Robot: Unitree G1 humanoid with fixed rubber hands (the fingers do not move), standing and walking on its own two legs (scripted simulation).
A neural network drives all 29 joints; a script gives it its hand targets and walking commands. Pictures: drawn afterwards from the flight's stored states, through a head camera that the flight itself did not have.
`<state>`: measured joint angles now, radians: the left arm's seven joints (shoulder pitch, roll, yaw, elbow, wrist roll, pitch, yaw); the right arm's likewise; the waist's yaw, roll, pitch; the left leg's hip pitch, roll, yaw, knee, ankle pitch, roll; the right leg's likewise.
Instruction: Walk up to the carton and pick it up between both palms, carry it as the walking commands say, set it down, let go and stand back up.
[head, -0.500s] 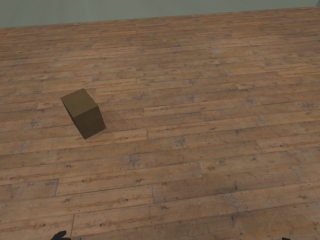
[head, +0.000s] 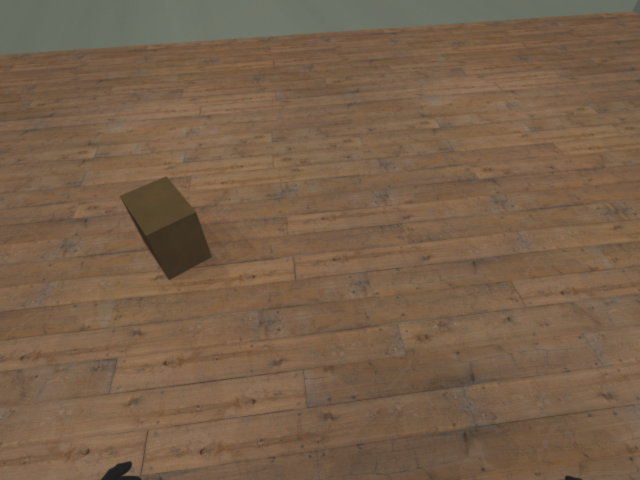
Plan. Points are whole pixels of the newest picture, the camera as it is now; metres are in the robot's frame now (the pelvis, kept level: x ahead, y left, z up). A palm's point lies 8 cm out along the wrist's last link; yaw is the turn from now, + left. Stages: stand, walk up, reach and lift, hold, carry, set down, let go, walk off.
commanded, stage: stand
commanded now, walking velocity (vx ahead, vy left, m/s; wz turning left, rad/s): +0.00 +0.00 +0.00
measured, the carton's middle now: (167, 227) +1.14 +0.70 -0.65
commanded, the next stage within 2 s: walk up in 0.10 s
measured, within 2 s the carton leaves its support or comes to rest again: neither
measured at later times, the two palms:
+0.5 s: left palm out of the picture +0.06 +0.41 -0.07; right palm (574, 449) +0.20 -0.29 -0.07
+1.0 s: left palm out of the picture +0.16 +0.47 -0.08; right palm (443, 320) +0.40 -0.17 -0.11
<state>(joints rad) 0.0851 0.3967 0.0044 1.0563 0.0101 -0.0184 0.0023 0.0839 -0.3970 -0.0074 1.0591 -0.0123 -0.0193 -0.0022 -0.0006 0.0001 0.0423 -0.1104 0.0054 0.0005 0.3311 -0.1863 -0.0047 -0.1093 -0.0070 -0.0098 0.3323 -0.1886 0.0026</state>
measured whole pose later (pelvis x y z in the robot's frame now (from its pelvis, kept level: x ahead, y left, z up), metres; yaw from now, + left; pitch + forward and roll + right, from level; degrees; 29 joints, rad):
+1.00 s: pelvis +0.21 +0.11 -0.03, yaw +21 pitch -1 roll -1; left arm 0.31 0.49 0.10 0.78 0.03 -0.11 -0.05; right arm 0.34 -0.49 -0.07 0.74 -0.01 -0.05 0.06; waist 0.00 0.05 0.00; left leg -0.36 -0.02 -0.09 0.97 -0.45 0.05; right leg -0.37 -0.03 -0.12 0.65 -0.25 -0.04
